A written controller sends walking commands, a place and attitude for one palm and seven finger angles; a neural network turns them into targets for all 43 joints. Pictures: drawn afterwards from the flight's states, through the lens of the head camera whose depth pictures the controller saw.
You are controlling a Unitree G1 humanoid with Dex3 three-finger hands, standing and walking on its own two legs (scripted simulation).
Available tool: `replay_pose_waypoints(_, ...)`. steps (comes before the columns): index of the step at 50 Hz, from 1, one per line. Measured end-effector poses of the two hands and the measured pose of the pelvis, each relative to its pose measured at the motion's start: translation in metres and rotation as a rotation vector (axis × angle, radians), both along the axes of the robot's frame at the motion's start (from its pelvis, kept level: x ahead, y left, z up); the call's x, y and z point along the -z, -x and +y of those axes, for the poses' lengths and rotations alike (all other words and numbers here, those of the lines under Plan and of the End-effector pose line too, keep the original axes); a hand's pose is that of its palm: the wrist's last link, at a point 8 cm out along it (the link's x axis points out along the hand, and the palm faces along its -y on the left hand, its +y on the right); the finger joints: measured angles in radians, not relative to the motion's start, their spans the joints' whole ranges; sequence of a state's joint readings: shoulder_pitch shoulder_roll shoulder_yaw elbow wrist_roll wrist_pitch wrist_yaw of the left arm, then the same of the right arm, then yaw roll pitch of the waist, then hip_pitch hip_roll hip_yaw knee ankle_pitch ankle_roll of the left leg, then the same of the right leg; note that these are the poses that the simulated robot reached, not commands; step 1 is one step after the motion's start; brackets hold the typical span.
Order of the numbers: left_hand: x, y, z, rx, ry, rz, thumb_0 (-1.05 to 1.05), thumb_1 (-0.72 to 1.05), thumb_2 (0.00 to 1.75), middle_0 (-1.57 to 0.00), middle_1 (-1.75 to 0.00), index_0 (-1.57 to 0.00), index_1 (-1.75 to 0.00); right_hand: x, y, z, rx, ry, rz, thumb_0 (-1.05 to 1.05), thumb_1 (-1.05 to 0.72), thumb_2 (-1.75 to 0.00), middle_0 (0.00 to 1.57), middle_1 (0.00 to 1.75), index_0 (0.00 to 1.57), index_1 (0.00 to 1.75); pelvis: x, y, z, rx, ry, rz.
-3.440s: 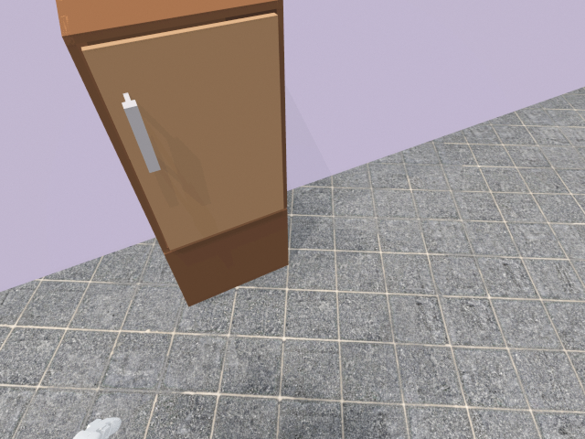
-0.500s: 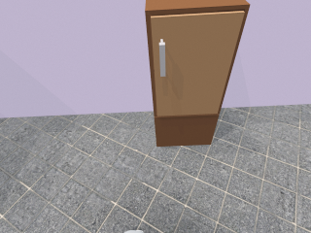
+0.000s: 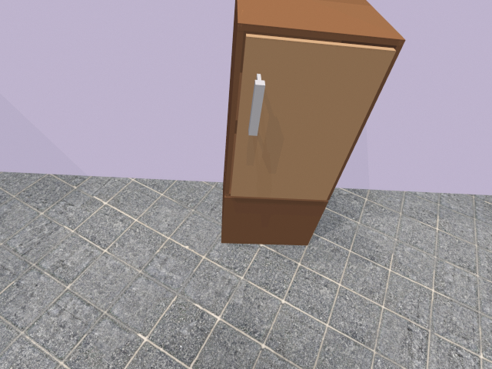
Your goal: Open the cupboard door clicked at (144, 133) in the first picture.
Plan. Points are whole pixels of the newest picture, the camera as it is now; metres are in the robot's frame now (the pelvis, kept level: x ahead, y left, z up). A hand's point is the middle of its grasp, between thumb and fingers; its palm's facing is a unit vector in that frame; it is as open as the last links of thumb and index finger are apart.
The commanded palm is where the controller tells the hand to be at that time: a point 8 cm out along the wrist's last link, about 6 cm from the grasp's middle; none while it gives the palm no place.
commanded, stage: take the last steps up to it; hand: left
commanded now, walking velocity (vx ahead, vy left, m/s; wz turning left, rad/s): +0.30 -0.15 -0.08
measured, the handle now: (255, 105) +0.77 +0.03 +0.03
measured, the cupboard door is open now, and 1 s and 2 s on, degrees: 0 0 0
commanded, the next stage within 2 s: come to a stop and stand still in 0.44 s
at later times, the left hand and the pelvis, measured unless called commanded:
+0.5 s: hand (216, 321) +0.25 +0.06 -0.17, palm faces -0.02 -0.98 -0.22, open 7.2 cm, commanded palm none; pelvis +0.17 -0.12 -0.01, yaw -1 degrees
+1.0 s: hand (221, 337) +0.23 +0.05 -0.18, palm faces +0.03 -0.96 -0.29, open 7.4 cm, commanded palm none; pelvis +0.21 -0.15 -0.02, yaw -3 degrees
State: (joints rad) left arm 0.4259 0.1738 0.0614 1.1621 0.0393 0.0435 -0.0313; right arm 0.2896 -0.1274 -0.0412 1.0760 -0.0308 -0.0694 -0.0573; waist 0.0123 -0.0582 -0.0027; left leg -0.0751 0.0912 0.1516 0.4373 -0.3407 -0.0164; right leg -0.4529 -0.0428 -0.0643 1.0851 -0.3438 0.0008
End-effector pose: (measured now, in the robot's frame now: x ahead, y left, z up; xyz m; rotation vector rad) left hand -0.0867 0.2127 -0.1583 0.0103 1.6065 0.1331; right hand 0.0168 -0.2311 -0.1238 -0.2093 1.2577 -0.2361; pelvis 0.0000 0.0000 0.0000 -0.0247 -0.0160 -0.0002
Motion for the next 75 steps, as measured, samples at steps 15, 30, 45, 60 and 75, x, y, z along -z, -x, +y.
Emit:
replay_pose_waypoints(15, 0.000, -0.303, -0.044, 0.213, -0.142, -0.406, 0.00, 0.91, 0.89, -0.19, -0.29, -0.20, -0.30, 0.038, 0.046, -0.048, 0.197, -0.147, 0.428, 0.01, -0.91, -0.90, 0.20, 0.30, 0.21, 0.30, 0.032, -0.110, -0.079, 0.044, -0.029, 0.017)
replay_pose_waypoints(30, -0.007, -0.334, -0.114, 0.118, -0.106, -0.337, -0.01, 0.93, 0.89, -0.20, -0.29, -0.20, -0.30, 0.018, -0.233, -0.128, 0.017, -0.070, -0.045, 0.01, -0.91, -0.90, 0.19, 0.30, 0.20, 0.30, 0.007, -0.202, -0.126, 0.014, 0.018, 0.004)
replay_pose_waypoints(45, -0.007, -0.317, -0.126, 0.054, -0.118, -0.174, 0.00, 0.91, 0.89, -0.20, -0.30, -0.21, -0.30, 0.027, -0.306, -0.107, -0.045, -0.123, -0.076, 0.00, -0.92, -0.90, 0.20, 0.30, 0.21, 0.30, 0.009, -0.229, -0.130, 0.041, -0.045, -0.004)
replay_pose_waypoints(60, -0.026, -0.302, -0.143, 0.112, -0.195, -0.251, 0.00, 0.90, 0.89, -0.20, -0.29, -0.20, -0.30, 0.032, -0.223, -0.178, 0.039, -0.106, 0.039, 0.01, -0.91, -0.90, 0.19, 0.30, 0.20, 0.30, 0.005, -0.193, -0.170, 0.034, -0.055, 0.010)
replay_pose_waypoints(75, -0.011, -0.275, -0.145, 0.070, -0.109, -0.290, 0.00, 0.92, 0.89, -0.20, -0.29, -0.21, -0.30, 0.020, -0.136, -0.145, 0.012, -0.098, 0.133, 0.01, -0.91, -0.90, 0.19, 0.30, 0.20, 0.30, 0.000, -0.158, -0.161, 0.020, -0.023, -0.015)
